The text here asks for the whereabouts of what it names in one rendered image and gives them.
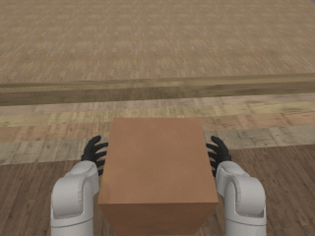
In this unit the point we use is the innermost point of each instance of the robot left hand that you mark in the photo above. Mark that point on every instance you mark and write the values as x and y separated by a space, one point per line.
91 155

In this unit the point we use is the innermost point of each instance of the right robot forearm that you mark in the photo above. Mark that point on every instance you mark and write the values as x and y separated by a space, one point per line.
244 201

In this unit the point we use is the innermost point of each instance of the left robot forearm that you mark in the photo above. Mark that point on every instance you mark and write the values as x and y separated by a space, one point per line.
72 201

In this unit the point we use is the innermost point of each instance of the robot right hand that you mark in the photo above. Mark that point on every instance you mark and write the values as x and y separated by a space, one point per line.
221 153

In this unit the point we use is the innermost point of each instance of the carton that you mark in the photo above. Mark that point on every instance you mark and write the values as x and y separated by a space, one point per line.
157 178

